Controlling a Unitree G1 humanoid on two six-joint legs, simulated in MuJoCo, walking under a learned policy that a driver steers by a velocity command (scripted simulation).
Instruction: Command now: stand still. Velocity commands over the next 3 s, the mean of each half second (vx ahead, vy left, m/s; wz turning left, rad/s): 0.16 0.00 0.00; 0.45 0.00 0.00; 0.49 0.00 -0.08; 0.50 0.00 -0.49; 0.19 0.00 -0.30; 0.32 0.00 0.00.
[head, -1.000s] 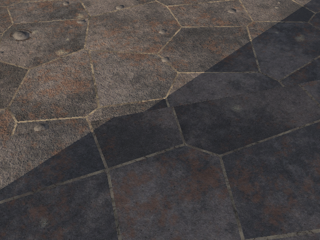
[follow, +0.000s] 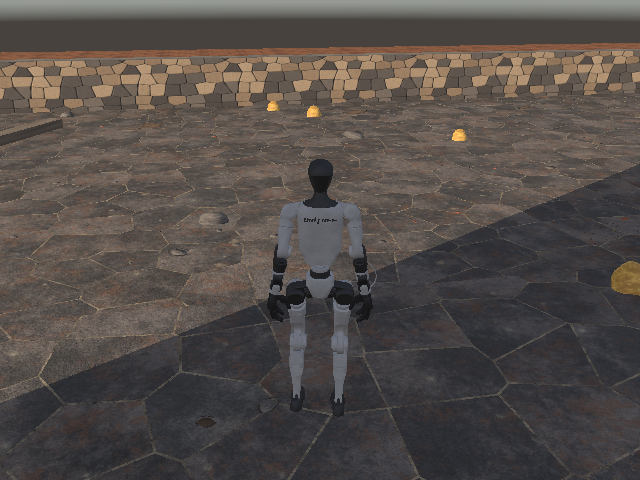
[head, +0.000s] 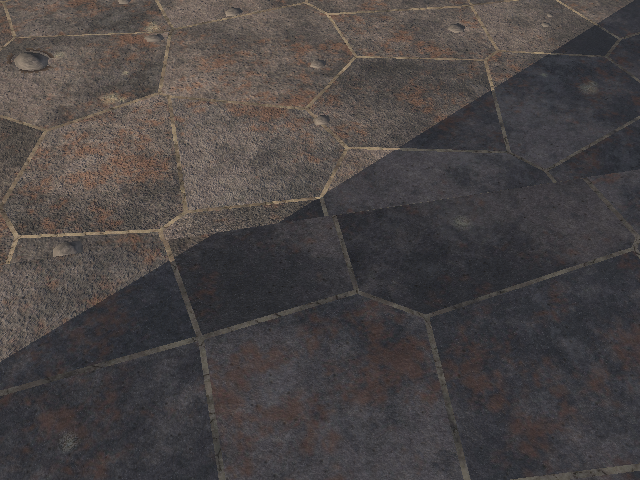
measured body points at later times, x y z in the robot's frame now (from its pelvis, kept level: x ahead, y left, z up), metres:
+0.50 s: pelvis +0.08 +0.04 -0.01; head +0.08 +0.06 +0.44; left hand -0.02 +0.27 -0.17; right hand +0.12 -0.21 -0.15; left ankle +0.09 +0.12 -0.75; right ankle -0.02 -0.09 -0.74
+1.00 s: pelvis +0.34 +0.04 -0.03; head +0.38 +0.04 +0.42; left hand +0.50 +0.27 -0.15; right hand +0.24 -0.18 -0.17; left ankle +0.11 +0.12 -0.69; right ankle +0.44 -0.01 -0.75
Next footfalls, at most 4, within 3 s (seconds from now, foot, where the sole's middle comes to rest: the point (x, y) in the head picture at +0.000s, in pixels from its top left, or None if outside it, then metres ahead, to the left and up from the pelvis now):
0.48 left None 0.13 0.12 -0.78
0.96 right None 0.48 -0.02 -0.78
1.50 left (272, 362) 0.80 0.15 -0.78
2.04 right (370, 288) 1.02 -0.09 -0.78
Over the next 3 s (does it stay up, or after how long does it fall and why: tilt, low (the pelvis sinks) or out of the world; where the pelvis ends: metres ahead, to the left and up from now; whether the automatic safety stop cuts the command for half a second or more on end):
stays up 1.11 -0.13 -0.01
